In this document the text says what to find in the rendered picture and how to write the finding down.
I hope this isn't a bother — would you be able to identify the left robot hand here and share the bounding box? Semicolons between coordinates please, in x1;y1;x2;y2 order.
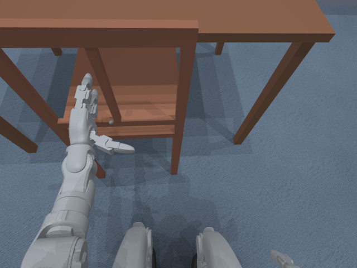
69;73;135;155

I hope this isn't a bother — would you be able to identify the right robot hand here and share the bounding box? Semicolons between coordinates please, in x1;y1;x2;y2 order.
269;250;299;268

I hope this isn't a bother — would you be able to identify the chair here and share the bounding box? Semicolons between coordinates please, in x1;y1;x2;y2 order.
0;18;199;179

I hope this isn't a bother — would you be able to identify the right robot shin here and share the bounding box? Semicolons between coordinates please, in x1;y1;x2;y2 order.
197;227;214;268

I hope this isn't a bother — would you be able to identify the table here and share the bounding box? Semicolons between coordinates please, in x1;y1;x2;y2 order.
0;0;335;153

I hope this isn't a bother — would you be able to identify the robot left upper arm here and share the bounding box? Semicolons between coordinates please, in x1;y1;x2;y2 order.
23;236;88;268

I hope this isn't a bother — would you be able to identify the robot left forearm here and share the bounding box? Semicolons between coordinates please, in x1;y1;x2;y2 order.
20;143;98;268

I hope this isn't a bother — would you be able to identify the left robot thigh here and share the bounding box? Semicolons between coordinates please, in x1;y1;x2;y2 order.
112;226;153;268

